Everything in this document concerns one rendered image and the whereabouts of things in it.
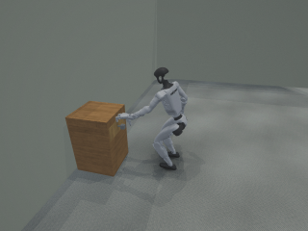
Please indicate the handle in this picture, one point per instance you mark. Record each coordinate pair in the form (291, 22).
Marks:
(122, 126)

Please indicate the robot right shin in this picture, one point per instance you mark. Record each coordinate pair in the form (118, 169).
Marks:
(168, 142)

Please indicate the robot right forearm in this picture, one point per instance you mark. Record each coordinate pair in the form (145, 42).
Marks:
(183, 104)

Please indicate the left robot hand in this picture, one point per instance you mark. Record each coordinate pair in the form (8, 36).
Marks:
(123, 116)

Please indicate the cabinet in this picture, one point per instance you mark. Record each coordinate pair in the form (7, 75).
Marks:
(88, 129)

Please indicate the robot head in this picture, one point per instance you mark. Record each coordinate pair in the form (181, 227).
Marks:
(162, 71)

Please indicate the robot left forearm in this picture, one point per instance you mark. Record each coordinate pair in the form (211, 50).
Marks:
(139, 113)

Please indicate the robot left upper arm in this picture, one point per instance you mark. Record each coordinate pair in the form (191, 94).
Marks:
(159, 96)

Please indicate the robot right upper arm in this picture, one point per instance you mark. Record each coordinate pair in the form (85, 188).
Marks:
(184, 97)

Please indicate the drawer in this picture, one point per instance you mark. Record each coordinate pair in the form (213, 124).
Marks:
(114, 129)

